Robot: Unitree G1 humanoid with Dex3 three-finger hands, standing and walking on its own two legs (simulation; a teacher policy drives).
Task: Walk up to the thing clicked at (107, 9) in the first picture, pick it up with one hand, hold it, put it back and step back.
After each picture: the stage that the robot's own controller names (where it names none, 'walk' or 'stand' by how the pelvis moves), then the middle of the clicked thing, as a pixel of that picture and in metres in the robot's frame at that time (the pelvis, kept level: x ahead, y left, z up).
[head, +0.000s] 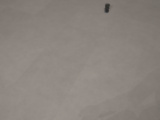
stand; (107, 8) +2.08 -0.32 -0.72
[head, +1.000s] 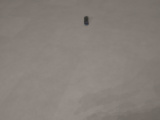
walk; (86, 20) +1.96 +0.09 -0.70
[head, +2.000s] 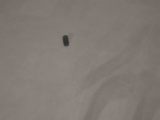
walk; (65, 40) +1.35 +0.28 -0.72
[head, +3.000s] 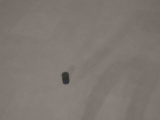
walk; (65, 78) +0.85 +0.20 -0.70
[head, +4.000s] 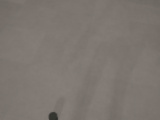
walk; (53, 119) +0.46 +0.19 -0.71
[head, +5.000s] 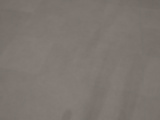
walk; out of the picture +0.37 +0.20 -0.72
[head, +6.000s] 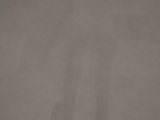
stand; out of the picture +0.37 +0.18 -0.70
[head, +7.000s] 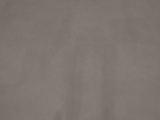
stand; out of the picture +0.35 +0.22 -0.72
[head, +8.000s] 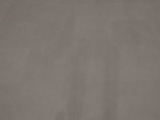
stand; out of the picture +0.37 +0.21 -0.73
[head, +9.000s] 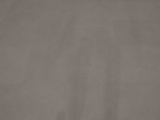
stand; out of the picture +0.36 +0.21 -0.73
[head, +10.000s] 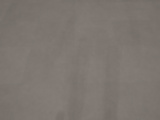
stand; out of the picture +0.36 +0.21 -0.73
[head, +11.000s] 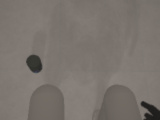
go down; (34, 64) +0.45 +0.22 -0.38
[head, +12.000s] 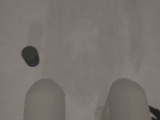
go down; (31, 57) +0.45 +0.22 -0.30
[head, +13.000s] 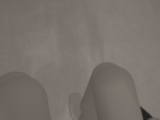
close in; out of the picture +0.44 +0.26 -0.23
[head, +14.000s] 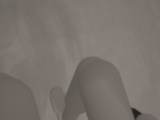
close; out of the picture +0.43 +0.28 -0.23
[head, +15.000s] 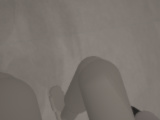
lift; out of the picture +0.42 +0.27 -0.23
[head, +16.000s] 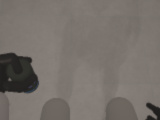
lift; (24, 77) +0.34 +0.21 -0.04
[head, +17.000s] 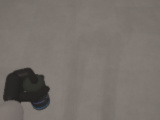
hold; (37, 92) +0.32 +0.17 -0.01
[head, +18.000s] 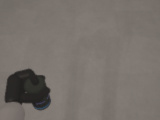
hold; (38, 93) +0.32 +0.17 -0.01
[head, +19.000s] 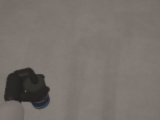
hold; (37, 92) +0.32 +0.18 -0.01
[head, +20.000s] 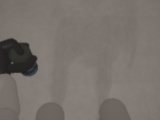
crouch; (24, 61) +0.42 +0.20 -0.08
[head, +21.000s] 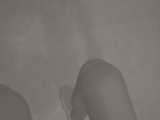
lower; out of the picture +0.46 +0.27 -0.21
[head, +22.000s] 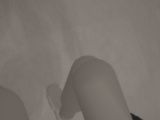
lower; out of the picture +0.45 +0.29 -0.23
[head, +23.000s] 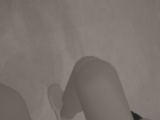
lower; out of the picture +0.45 +0.29 -0.23
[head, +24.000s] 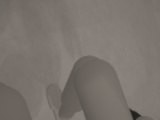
lower; out of the picture +0.45 +0.29 -0.24
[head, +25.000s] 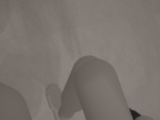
lower; out of the picture +0.45 +0.29 -0.24
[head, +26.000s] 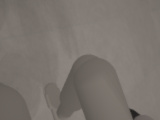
withdraw; out of the picture +0.44 +0.28 -0.24
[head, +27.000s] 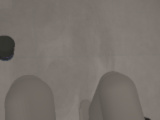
stand; (5, 49) +0.45 +0.25 -0.27
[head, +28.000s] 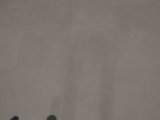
stand; out of the picture +0.40 +0.19 -0.64
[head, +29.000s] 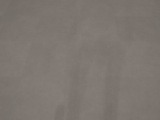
stand; out of the picture +0.41 +0.20 -0.67
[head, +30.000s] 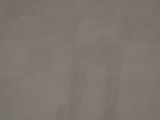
stand; out of the picture +0.39 +0.19 -0.67
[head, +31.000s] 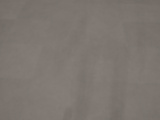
stand; out of the picture +0.41 +0.18 -0.72
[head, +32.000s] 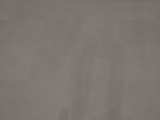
stand; out of the picture +0.39 +0.20 -0.73
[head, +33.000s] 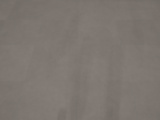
walk; out of the picture +0.38 +0.21 -0.73
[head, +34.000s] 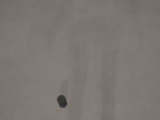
walk; (62, 101) +0.49 +0.21 -0.71
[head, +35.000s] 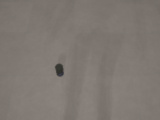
walk; (59, 70) +0.76 +0.20 -0.70
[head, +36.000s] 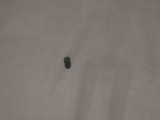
stand; (67, 62) +1.03 +0.24 -0.71
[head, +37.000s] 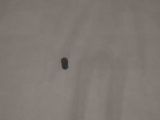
stand; (64, 63) +1.01 +0.20 -0.72
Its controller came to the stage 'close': yes
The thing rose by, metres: 0.70
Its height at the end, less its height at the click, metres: +0.00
